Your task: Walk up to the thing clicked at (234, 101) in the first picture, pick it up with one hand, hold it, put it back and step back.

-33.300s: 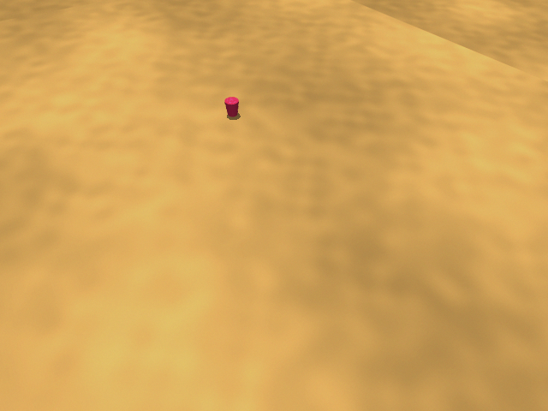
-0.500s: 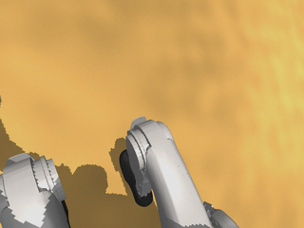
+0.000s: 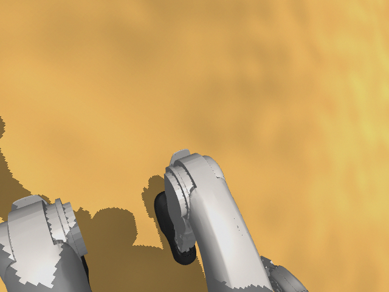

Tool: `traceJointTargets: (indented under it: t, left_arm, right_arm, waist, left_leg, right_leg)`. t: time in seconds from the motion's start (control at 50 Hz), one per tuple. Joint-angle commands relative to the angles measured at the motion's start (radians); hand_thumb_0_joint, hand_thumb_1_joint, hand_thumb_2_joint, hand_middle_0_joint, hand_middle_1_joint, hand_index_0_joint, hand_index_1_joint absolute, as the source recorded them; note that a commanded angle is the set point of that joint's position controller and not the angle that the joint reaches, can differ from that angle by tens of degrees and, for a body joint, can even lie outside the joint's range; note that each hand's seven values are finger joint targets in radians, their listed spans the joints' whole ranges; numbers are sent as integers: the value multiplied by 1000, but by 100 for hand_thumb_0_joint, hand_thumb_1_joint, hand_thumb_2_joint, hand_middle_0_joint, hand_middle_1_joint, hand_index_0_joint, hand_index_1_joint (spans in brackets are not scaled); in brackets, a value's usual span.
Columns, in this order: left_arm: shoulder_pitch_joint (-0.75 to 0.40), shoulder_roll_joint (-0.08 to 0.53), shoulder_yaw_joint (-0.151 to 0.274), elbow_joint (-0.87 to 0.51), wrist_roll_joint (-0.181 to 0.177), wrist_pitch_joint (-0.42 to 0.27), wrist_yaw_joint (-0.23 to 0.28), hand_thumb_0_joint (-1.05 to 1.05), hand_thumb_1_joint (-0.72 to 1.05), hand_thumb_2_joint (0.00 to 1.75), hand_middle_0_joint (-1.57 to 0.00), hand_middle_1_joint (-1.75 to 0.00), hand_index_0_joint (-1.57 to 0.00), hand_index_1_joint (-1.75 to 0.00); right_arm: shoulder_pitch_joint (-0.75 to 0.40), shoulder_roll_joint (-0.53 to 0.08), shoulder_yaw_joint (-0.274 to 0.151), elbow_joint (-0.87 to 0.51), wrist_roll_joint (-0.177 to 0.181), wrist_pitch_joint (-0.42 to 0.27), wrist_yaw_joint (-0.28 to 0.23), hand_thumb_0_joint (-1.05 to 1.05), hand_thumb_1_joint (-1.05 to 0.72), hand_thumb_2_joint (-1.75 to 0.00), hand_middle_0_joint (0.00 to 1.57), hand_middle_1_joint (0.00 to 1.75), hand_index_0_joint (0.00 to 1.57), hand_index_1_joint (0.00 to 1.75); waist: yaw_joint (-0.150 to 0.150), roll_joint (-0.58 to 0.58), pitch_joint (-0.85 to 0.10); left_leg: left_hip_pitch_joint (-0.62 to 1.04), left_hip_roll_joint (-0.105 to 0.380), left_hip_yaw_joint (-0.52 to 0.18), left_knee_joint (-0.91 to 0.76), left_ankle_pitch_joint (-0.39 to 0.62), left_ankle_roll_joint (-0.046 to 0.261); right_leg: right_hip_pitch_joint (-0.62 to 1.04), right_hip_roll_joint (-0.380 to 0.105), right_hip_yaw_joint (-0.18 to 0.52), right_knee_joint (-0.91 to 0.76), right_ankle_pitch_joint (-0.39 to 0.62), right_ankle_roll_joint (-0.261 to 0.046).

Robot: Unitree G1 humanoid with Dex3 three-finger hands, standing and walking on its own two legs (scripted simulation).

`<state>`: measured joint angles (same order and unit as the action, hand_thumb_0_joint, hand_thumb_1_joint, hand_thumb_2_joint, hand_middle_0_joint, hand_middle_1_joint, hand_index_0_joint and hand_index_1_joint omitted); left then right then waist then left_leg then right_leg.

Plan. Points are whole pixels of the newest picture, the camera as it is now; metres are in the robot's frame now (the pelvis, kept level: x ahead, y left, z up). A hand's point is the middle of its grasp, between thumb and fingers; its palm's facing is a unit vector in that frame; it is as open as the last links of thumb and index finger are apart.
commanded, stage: open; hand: left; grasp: from above
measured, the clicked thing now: out of the picture +0.48 +0.28 -0.26
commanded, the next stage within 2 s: withdraw in 0.10 s
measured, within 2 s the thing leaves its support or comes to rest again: neither
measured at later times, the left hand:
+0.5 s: hand out of the picture +0.49 +0.30 -0.18, palm faces -0.33 -0.10 -0.94, open 14.1 cm
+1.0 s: hand out of the picture +0.44 +0.29 -0.07, palm faces -0.50 -0.09 -0.86, open 13.8 cm
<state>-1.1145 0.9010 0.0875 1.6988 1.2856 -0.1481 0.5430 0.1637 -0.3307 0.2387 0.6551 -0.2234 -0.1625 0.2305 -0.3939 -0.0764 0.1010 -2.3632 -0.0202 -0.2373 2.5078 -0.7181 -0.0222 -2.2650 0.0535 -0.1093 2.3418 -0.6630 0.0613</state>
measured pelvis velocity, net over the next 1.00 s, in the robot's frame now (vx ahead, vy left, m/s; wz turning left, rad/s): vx -0.02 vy -0.01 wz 0.13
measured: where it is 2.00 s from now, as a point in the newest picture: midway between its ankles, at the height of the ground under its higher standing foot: (133, 266)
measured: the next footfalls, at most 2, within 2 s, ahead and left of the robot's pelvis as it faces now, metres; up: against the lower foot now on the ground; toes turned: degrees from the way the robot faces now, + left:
none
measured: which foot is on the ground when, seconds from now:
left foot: down 0.00-1.00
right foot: down 0.00-1.00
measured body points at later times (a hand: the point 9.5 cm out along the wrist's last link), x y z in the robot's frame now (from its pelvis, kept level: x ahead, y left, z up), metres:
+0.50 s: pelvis +0.00 +0.00 +0.01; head +0.26 +0.10 +0.36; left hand +0.50 +0.30 -0.13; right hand +0.04 -0.26 -0.07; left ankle +0.06 +0.13 -0.28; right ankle +0.11 -0.13 -0.28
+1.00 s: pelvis -0.02 -0.01 +0.06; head +0.20 +0.08 +0.45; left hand +0.46 +0.30 -0.02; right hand +0.08 -0.29 -0.03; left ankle +0.06 +0.13 -0.28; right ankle +0.11 -0.13 -0.28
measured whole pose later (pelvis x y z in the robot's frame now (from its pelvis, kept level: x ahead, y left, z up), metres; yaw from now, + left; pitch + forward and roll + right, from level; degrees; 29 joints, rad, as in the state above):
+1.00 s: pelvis -0.02 -0.01 +0.06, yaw +7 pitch +35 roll -7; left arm -1.07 0.67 -0.08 1.41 1.18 -0.13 0.19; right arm 0.17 -0.33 0.09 0.65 -0.09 0.03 0.09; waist -0.26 0.01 -0.09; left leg -2.22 -0.02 -0.13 2.24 -0.63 -0.02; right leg -2.15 0.01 -0.03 2.17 -0.62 0.04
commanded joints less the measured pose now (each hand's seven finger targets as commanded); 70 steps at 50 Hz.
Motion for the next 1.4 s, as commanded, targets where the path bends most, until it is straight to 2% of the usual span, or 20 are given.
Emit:
traceJointTargets:
  t: [0.0,0.06,0.1,0.18,0.22,0.26,0.32,0.34,0.36,0.4,0.46,0.48,0.66,0.74,0.84,0.98,1.14,1.26,1.34,1.38]
  left_arm:
    - [-309,187,4,-147,4,-5,38,0,-51,108,-7,-110,-6,-110]
    - [-286,176,-14,-106,2,-2,33,0,-50,105,-7,-109,-6,-109]
    - [-289,186,-6,-141,-13,-2,36,0,-51,106,-7,-109,-6,-109]
    - [-304,197,5,-168,-11,5,37,0,-49,108,-8,-111,-7,-111]
    - [-258,131,-33,-106,-26,9,31,0,-59,103,-7,-105,-7,-105]
    - [-269,206,27,-186,-15,14,42,0,-57,102,-7,-104,-7,-104]
    - [-289,200,49,-291,-17,30,43,0,-59,103,-7,-104,-6,-105]
    - [-314,132,-5,-355,-31,33,33,0,-59,103,-7,-104,-6,-105]
    - [-294,124,-12,-344,-38,43,26,0,-60,104,-7,-104,-6,-105]
    - [-267,156,27,-439,-46,64,7,0,-58,103,-7,-104,-6,-105]
    - [-253,138,20,-556,-67,106,-39,0,-58,104,-8,-103,-6,-105]
    - [-283,106,3,-588,-77,122,-60,0,-59,104,-8,-103,-6,-105]
    - [-221,-114,-143,-495,-166,158,-350,0,-57,104,-12,-101,-9,-105]
    - [-239,-98,-155,-525,-181,108,-417,0,-53,102,-14,-99,-11,-102]
    - [-266,-67,-151,-499,-146,44,-389,0,-51,99,-17,-96,-14,-99]
    - [-345,-24,-139,-349,-71,-4,-252,0,-56,103,-13,-100,-10,-103]
    - [-458,86,-54,-399,-14,3,-130,0,-58,103,-10,-103,-9,-104]
    - [-377,81,-22,-542,-61,88,-160,0,-48,94,-19,-93,-18,-94]
    - [-250,5,-40,-520,-146,132,-242,0,-16,97,-23,-69,-21,-71]
    - [-195,7,-34,-615,-185,135,-296,0,0,96,-22,-61,-21,-63]
  right_arm:
    - [229,-324,-106,21,3,2,-12,0,-89,-90,20,30,20,30]
    - [221,-306,-93,22,1,-3,-8,0,-89,-90,20,30,20,30]
    - [222,-321,-107,19,8,-5,-12,0,-90,-90,20,30,20,30]
    - [238,-314,-106,29,10,-7,-8,0,-89,-90,20,30,20,30]
    - [224,-311,-108,24,12,-8,-6,0,-92,-91,20,30,20,30]
    - [244,-314,-113,30,11,-2,-5,0,-91,-90,20,30,20,30]
    - [240,-317,-142,20,17,-2,2,0,-91,-91,20,30,20,30]
    - [217,-289,-139,8,28,0,8,0,-92,-91,20,30,20,30]
    - [211,-280,-147,21,33,5,9,0,-92,-91,20,30,20,30]
    - [237,-281,-175,27,48,13,15,0,-91,-91,20,30,20,30]
    - [217,-265,-211,18,83,50,18,0,-91,-91,20,30,20,30]
    - [227,-262,-227,22,95,68,15,0,-91,-91,20,30,20,30]
    - [239,-227,-267,2,144,178,-60,0,-92,-91,20,30,20,30]
    - [226,-213,-259,-26,146,198,-113,0,-91,-91,20,30,20,30]
    - [205,-184,-233,-27,141,203,-152,0,-92,-91,20,30,20,30]
    - [195,-190,-201,-1,118,177,-162,0,-92,-91,20,30,20,30]
    - [238,-213,-203,-1,89,138,-151,0,-92,-91,20,30,20,30]
    - [274,-204,-244,-3,117,155,-136,0,-92,-90,20,30,20,30]
    - [302,-190,-258,11,132,180,-133,0,-89,-90,20,30,20,30]
    - [294,-187,-272,-6,145,195,-136,0,-89,-90,20,30,20,30]
  waist:
    - [-52,504,-653]
    - [-67,452,-616]
    - [-46,475,-629]
    - [-46,501,-705]
    - [-55,476,-637]
    - [-21,520,-697]
    - [5,582,-771]
    - [15,620,-815]
    - [18,599,-825]
    - [61,614,-896]
    - [116,634,-989]
    - [102,606,-1014]
    - [82,284,-745]
    - [84,191,-695]
    - [106,244,-740]
    - [78,298,-715]
    - [77,505,-941]
    - [124,562,-1084]
    - [121,417,-958]
    - [159,407,-1017]
  left_leg:
    - [543,32,106,-263,254,21]
    - [488,33,119,-247,221,33]
    - [496,31,119,-266,204,29]
    - [558,35,112,-263,277,26]
    - [511,34,114,-264,241,27]
    - [551,33,115,-276,284,20]
    - [617,30,125,-279,310,14]
    - [627,30,134,-294,299,13]
    - [620,30,141,-295,280,20]
    - [630,22,152,-312,313,20]
    - [680,21,164,-364,316,21]
    - [687,20,170,-369,317,26]
    - [524,-5,175,-477,156,49]
    - [478,-15,200,-487,122,54]
    - [527,-12,207,-492,138,47]
    - [507,-15,192,-474,61,50]
    - [677,-9,202,-426,218,29]
    - [760,-4,212,-462,295,29]
    - [639,-8,216,-473,263,46]
    - [666,-9,221,-496,268,48]
  right_leg:
    - [342,23,-147,-183,274,-97]
    - [371,30,-138,-200,259,-89]
    - [362,27,-135,-204,239,-94]
    - [390,26,-140,-187,301,-90]
    - [359,30,-141,-192,272,-93]
    - [385,27,-139,-185,298,-96]
    - [364,19,-132,-185,312,-103]
    - [375,22,-124,-184,305,-106]
    - [385,27,-117,-196,305,-100]
    - [407,18,-105,-197,327,-101]
    - [401,15,-86,-219,320,-109]
    - [415,15,-77,-237,330,-107]
    - [405,1,-34,-400,152,-119]
    - [466,-7,-10,-459,90,-116]
    - [455,-12,0,-435,102,-112]
    - [354,-12,-7,-380,56,-105]
    - [362,-20,-39,-281,219,-107]
    - [420,-21,-35,-293,280,-112]
    - [458,-17,-25,-351,251,-107]
    - [519,-18,-16,-379,246,-108]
